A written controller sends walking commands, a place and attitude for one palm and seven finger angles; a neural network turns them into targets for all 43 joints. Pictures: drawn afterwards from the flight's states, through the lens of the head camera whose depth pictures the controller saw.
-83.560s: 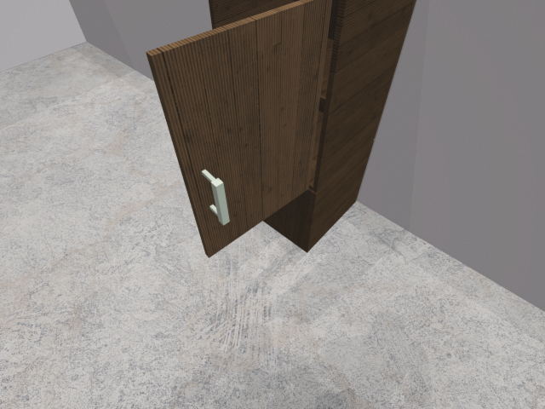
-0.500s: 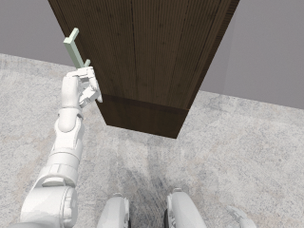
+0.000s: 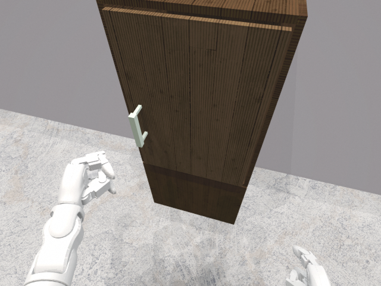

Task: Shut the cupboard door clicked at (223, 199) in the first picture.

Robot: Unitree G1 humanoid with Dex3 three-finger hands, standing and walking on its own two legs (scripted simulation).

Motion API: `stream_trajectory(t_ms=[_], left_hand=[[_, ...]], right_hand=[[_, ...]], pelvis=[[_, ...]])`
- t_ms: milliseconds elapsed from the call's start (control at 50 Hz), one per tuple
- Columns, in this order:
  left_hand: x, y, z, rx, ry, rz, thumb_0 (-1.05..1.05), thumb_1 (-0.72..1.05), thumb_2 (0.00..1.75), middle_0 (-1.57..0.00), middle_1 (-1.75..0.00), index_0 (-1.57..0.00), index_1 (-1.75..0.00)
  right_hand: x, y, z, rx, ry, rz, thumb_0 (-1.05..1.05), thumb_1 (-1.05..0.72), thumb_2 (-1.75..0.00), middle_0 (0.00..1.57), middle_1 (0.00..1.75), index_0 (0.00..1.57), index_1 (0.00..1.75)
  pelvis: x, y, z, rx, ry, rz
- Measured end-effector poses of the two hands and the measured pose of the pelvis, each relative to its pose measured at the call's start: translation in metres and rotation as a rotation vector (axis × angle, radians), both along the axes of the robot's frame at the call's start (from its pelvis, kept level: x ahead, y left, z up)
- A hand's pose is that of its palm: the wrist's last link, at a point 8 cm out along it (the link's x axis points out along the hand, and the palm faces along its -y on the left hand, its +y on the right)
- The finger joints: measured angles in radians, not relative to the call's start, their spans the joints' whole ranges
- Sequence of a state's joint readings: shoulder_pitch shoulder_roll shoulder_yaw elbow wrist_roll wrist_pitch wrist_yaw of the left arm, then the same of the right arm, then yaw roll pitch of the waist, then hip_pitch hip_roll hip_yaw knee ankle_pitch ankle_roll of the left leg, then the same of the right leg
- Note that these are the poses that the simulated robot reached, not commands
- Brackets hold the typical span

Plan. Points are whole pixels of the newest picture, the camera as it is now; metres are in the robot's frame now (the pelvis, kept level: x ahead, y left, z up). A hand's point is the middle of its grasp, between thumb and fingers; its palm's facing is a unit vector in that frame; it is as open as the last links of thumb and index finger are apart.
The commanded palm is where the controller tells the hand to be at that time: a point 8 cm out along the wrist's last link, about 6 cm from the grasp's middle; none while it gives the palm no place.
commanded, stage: draw the hand back to the body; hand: left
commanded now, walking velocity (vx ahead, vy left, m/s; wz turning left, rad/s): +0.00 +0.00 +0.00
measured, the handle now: (139, 126) +0.59 +0.19 -0.06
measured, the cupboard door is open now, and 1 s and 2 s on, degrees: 0 0 0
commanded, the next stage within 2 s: step back with the hand held close in 0.94 s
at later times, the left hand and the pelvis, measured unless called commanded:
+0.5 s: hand (16, 193) +0.23 +0.26 +0.18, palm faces +0.44 -0.81 -0.38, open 5.6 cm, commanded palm +0.17 +0.30 +0.20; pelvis +0.03 +0.00 +0.03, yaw +1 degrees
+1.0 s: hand (1, 201) +0.20 +0.26 +0.20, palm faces +0.47 -0.79 -0.40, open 7.4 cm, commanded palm +0.15 +0.29 +0.21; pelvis +0.01 -0.01 +0.03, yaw +0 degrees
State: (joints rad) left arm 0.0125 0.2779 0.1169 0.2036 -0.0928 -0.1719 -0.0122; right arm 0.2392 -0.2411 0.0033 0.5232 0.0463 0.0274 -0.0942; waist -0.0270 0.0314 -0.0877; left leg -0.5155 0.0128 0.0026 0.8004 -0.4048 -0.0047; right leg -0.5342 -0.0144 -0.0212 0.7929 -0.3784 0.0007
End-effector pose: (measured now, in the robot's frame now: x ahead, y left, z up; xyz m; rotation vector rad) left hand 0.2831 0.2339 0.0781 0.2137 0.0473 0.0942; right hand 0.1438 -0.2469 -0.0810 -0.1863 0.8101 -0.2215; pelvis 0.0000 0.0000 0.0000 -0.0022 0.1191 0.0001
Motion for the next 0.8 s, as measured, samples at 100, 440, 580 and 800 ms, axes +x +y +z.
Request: stream_trajectory(t_ms=[100,440,580,800], left_hand=[[-0.026,0.018,0.024,0.059,0.013,0.118,0.01,0.89,0.9,-1.06,-1.23,-1.06,-1.24],[-0.089,0.06,0.1,0.187,-0.106,0.315,0.01,0.89,0.9,-0.61,-0.73,-0.61,-0.74],[-0.115,0.07,0.136,0.289,-0.194,0.361,0.01,0.89,0.9,-0.42,-0.52,-0.42,-0.53],[-0.125,0.067,0.13,0.268,-0.183,0.389,0.01,0.89,0.9,-0.24,-0.33,-0.24,-0.34]], right_hand=[[0.029,0.017,0.021,0.01,-0.078,0.049,0.01,-0.9,-0.9,0.2,0.3,0.2,0.3],[0.064,0.051,0.038,0.064,-0.15,0.193,0.01,-0.9,-0.89,0.21,0.3,0.21,0.3],[0.058,0.042,0.034,0.062,-0.139,0.181,0.01,-0.9,-0.89,0.21,0.3,0.21,0.3],[0.046,0.027,0.03,0.042,-0.123,0.158,0.01,-0.9,-0.89,0.2,0.3,0.21,0.3]], pelvis=[[0.006,0.002,0.014,0.0,-0.065,0.006],[0.024,0.004,0.034,0.001,-0.169,0.013],[0.026,0.002,0.034,0.0,-0.178,0.011],[0.018,-0.002,0.035,0.005,-0.191,0.012]])
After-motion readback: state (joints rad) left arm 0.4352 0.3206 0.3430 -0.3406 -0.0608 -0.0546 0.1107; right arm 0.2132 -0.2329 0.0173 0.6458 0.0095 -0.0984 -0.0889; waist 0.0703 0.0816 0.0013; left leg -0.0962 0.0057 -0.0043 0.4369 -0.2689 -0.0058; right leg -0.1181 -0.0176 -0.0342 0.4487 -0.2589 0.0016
